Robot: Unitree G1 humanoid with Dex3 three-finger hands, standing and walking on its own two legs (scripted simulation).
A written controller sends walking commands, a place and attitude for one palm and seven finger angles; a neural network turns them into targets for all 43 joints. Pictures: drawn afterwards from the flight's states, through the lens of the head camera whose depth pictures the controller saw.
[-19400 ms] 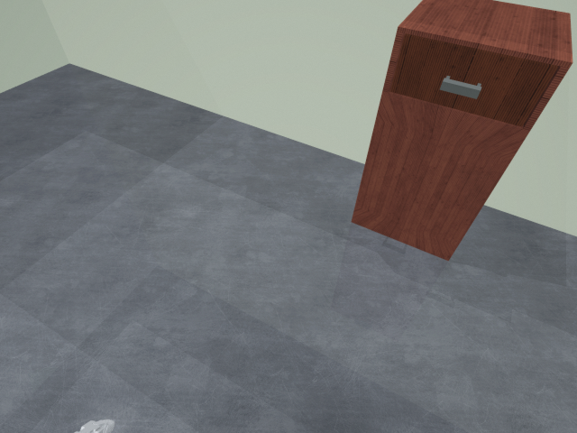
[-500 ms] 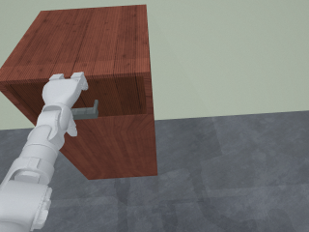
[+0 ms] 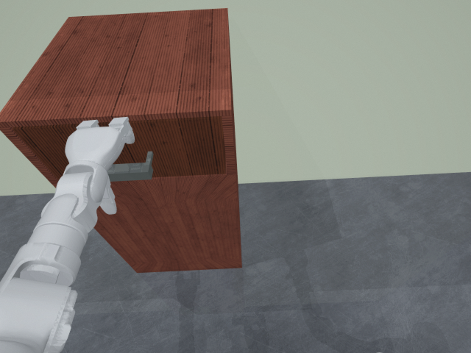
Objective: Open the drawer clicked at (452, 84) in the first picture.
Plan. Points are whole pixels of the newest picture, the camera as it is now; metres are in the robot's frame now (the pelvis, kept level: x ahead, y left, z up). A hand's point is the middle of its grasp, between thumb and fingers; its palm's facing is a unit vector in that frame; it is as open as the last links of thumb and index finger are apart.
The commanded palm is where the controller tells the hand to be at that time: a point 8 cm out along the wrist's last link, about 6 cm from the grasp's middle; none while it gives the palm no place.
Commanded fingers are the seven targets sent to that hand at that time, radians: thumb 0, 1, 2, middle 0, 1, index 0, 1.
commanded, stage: move the hooked fingers above the handle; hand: left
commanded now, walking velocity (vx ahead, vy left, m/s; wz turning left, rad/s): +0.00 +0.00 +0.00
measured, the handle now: (127, 164) +0.48 +0.26 +0.01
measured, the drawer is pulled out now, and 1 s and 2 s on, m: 0.00 0.00 0.00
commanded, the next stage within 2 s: lower the fingers behind the handle in 1.36 s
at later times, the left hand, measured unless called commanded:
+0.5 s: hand (121, 177) +0.41 +0.24 +0.05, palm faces -0.14 -0.04 -0.99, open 13.8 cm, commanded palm +0.41 +0.24 +0.12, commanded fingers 0.00 -0.50 0.30 -0.30 -1.20 -0.30 -1.20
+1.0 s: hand (93, 173) +0.41 +0.29 +0.06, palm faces -0.14 +0.01 -0.99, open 13.7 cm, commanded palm +0.40 +0.26 +0.12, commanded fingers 0.00 -0.50 0.30 -0.30 -1.20 -0.30 -1.20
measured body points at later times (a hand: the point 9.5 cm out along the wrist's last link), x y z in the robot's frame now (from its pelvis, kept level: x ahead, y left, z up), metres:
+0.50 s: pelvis +0.00 +0.01 +0.00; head +0.06 -0.01 +0.45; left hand +0.41 +0.24 +0.10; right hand +0.09 -0.26 -0.13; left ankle -0.05 +0.10 -0.73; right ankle +0.00 -0.11 -0.73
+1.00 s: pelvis +0.00 +0.00 +0.00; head +0.05 -0.02 +0.45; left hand +0.41 +0.28 +0.12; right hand +0.09 -0.26 -0.13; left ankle -0.04 +0.10 -0.73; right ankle +0.00 -0.11 -0.73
